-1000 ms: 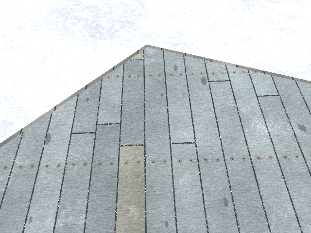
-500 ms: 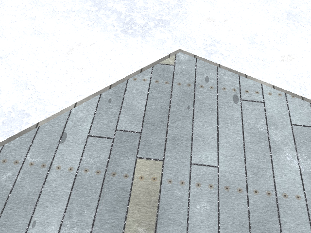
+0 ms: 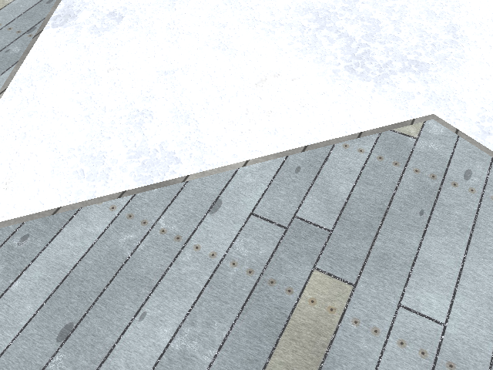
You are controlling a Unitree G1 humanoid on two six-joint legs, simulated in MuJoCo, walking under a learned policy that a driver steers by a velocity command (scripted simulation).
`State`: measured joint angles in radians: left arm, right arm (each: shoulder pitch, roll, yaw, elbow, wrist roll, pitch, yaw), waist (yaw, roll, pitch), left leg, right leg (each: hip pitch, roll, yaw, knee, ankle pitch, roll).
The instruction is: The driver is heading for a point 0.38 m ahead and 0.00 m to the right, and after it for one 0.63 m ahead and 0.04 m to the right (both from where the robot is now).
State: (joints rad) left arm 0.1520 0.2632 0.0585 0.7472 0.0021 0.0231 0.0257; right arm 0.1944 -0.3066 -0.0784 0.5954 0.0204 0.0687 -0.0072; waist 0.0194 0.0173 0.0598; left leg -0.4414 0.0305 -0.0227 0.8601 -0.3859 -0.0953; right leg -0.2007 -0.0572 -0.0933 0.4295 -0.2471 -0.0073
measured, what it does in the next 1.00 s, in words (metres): walks ahead: left foot, then right foot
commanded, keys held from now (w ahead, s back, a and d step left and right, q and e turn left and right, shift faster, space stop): q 0.22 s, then w+q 0.02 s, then w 0.14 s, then w+e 0.62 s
